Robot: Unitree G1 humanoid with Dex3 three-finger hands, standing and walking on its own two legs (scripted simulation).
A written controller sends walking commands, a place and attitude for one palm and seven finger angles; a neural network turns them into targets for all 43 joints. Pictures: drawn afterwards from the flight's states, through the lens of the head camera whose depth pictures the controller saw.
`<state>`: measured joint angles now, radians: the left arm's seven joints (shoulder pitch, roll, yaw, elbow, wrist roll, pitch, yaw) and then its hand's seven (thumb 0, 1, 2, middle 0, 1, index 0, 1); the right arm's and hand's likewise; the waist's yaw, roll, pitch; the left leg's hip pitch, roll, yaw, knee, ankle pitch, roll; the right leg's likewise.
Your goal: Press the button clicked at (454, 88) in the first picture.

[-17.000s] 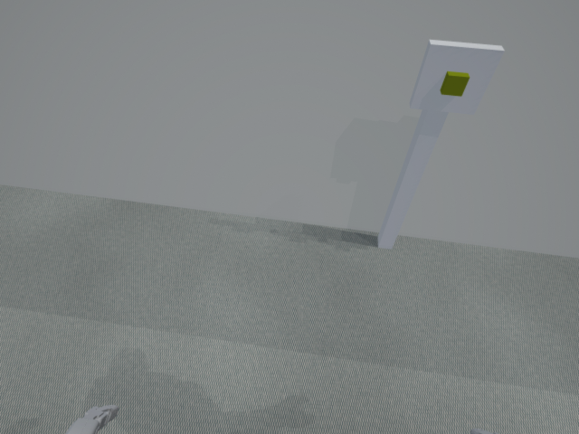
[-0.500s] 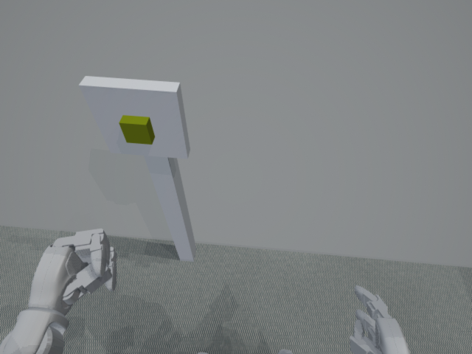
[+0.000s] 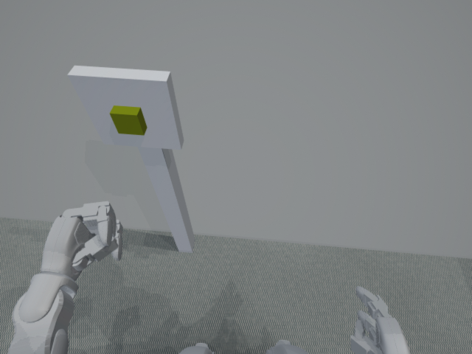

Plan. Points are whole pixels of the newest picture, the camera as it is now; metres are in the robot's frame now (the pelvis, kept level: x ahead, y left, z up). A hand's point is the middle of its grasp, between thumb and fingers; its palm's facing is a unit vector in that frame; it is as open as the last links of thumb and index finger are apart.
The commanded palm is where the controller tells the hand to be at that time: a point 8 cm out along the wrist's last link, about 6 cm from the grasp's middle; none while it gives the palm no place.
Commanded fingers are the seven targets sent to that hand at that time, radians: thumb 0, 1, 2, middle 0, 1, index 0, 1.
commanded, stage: aim a knuckle at the button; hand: left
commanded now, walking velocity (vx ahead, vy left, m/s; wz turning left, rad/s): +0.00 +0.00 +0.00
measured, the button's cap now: (129, 119) +0.53 +0.24 +0.08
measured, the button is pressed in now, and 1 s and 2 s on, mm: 0 0 0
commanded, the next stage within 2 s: press the button with the knuckle in 1.74 s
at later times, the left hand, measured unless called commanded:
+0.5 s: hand (131, 197) +0.36 +0.20 +0.05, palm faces -0.05 -1.00 -0.03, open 3.1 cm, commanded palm +0.34 +0.26 +0.06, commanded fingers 0.00 0.90 0.90 -1.30 -1.50 -1.30 -1.50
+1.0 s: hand (145, 165) +0.43 +0.20 +0.05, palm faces -0.05 -1.00 -0.02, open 3.1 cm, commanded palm +0.40 +0.25 +0.05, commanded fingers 0.00 0.90 0.90 -1.30 -1.50 -1.30 -1.50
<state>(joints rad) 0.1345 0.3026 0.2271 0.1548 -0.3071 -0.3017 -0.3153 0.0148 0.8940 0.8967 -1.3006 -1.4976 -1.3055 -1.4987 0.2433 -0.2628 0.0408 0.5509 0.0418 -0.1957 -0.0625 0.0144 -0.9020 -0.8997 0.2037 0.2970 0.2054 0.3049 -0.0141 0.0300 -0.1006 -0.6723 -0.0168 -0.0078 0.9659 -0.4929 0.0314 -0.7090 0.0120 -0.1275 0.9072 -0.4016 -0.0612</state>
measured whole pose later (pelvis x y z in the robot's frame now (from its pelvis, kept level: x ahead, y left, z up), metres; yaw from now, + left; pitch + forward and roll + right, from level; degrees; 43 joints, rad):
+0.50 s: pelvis +0.00 +0.00 +0.00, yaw -1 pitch +14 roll -1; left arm -0.22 0.34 0.28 0.52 -0.27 -0.33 -0.34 0.01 0.90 0.90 -1.30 -1.50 -1.30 -1.50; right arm 0.26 -0.27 0.03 0.59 0.04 -0.13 -0.06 0.01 -0.90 -0.90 0.20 0.30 0.20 0.30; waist -0.04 0.01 -0.09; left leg -0.71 -0.01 0.02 0.95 -0.48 0.03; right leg -0.77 0.02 -0.10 0.91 -0.39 -0.06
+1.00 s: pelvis +0.00 +0.01 -0.01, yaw -2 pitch +18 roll -1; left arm -0.56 0.40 0.33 0.88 -0.20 -0.40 -0.30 0.01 0.90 0.90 -1.30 -1.50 -1.30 -1.50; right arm 0.31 -0.27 0.02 0.62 0.03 -0.02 -0.03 0.01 -0.90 -0.90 0.20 0.30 0.20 0.30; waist -0.09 0.01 -0.11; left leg -0.81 -0.01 0.04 1.00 -0.49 0.05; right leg -0.87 0.02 -0.08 0.95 -0.39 -0.05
